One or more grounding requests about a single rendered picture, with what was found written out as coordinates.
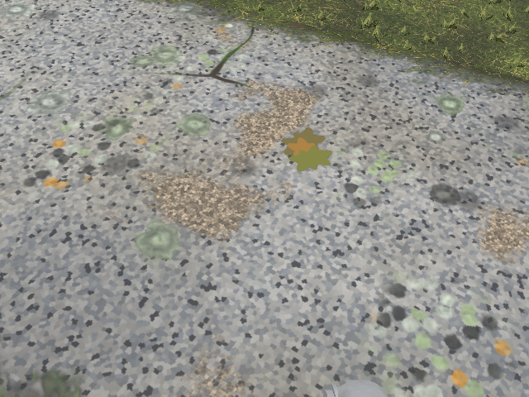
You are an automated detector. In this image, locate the right robot thigh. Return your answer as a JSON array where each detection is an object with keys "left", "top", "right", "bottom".
[{"left": 323, "top": 380, "right": 388, "bottom": 397}]

